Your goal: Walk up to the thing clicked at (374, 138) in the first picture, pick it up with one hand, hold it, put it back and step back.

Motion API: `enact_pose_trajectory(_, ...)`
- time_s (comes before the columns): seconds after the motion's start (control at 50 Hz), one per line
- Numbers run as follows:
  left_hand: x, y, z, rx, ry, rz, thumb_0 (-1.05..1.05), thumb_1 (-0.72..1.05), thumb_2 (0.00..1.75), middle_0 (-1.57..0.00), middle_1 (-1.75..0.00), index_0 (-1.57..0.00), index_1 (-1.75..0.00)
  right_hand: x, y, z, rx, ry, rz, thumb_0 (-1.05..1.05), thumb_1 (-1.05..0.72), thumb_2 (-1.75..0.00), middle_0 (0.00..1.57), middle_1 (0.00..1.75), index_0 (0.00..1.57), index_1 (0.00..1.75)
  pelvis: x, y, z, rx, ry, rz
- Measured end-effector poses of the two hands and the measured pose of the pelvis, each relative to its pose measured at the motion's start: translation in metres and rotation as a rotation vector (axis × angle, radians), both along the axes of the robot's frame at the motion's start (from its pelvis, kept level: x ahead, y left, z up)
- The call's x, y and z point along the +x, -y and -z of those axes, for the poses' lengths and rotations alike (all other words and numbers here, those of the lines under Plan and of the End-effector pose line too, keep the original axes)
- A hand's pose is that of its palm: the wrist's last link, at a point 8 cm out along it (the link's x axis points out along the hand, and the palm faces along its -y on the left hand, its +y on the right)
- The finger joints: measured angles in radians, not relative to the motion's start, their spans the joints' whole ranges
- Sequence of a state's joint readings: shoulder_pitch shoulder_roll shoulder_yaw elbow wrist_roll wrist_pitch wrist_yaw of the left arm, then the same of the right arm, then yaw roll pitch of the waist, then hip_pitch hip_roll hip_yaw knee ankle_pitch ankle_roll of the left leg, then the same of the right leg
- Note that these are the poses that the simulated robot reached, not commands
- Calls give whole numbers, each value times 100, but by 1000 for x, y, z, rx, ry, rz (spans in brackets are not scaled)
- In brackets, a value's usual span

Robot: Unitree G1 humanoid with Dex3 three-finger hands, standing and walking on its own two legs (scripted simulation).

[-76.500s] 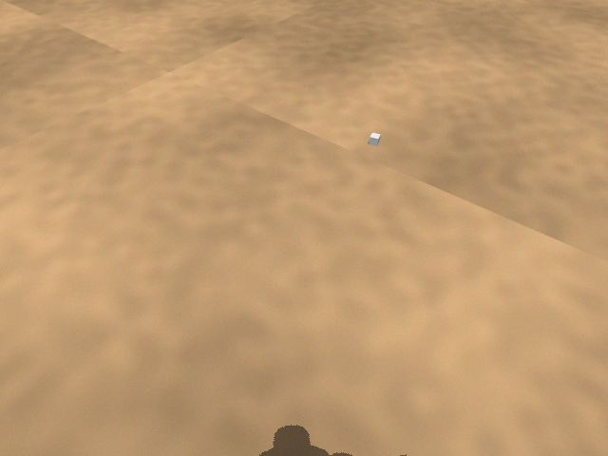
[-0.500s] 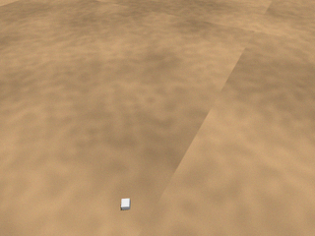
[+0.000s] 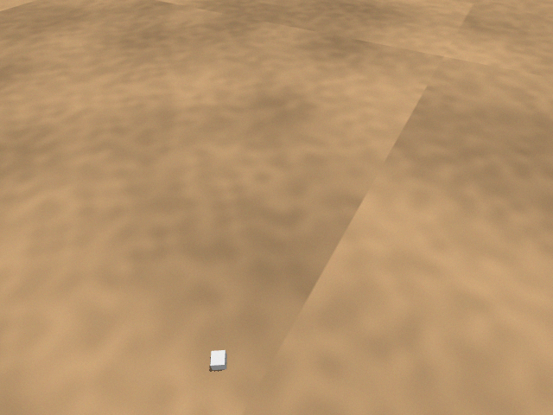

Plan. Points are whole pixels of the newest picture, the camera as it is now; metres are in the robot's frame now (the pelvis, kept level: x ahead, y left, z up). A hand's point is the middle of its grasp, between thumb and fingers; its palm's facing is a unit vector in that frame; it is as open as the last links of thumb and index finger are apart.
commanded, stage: stand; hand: left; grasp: from above
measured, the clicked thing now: (218, 360) +0.46 +0.22 -0.76
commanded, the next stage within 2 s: step back in 0.04 s
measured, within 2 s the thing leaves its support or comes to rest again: neither
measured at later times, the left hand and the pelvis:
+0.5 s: hand out of the picture +0.07 +0.34 -0.18, palm faces +0.00 -0.93 -0.37, open 7.4 cm; pelvis -0.08 +0.07 -0.02, yaw +1 degrees
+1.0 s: hand out of the picture -0.09 +0.34 -0.15, palm faces -0.03 -0.91 -0.42, open 7.4 cm; pelvis -0.20 +0.07 -0.02, yaw -2 degrees
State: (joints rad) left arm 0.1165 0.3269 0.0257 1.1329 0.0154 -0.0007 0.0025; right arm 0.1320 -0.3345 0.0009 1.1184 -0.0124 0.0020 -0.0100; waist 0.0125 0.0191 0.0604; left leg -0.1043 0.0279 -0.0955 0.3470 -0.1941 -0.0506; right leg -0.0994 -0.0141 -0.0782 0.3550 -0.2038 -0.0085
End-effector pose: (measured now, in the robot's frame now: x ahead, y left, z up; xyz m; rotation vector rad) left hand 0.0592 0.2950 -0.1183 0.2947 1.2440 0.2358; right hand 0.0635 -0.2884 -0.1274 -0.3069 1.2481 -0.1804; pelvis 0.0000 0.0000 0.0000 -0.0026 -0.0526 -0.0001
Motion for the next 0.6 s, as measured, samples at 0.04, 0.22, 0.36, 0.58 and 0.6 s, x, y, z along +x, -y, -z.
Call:
enact_pose_trajectory(0.04,-1,0,0,0,0,0,1,90,90,-20,-30,-21,-30,-1,0,0,0,-2,0,1,-91,-90,21,30,20,30,0,0,0,0,1,0)
enact_pose_trajectory(0.22,0,-30,3,43,24,20,1,90,90,-20,-30,-21,-30,-10,4,-2,-43,15,24,1,-91,-90,21,30,20,30,-29,-20,9,7,-12,-5)
enact_pose_trajectory(0.36,23,-73,22,45,129,49,1,90,90,-20,-30,-21,-30,-52,-17,0,-123,-58,0,0,-91,-90,20,30,20,30,-54,-54,28,6,-13,-27)
enact_pose_trajectory(0.58,-28,-85,22,25,46,76,1,90,90,-20,-30,-21,-30,-82,-61,-10,-87,17,24,1,-90,-90,21,30,21,30,-89,-75,15,-19,-28,18)
enact_pose_trajectory(0.6,-35,-86,22,26,36,81,1,90,90,-20,-30,-21,-30,-83,-62,-8,-81,36,26,1,-90,-90,21,30,21,30,-93,-76,16,-17,-25,27)
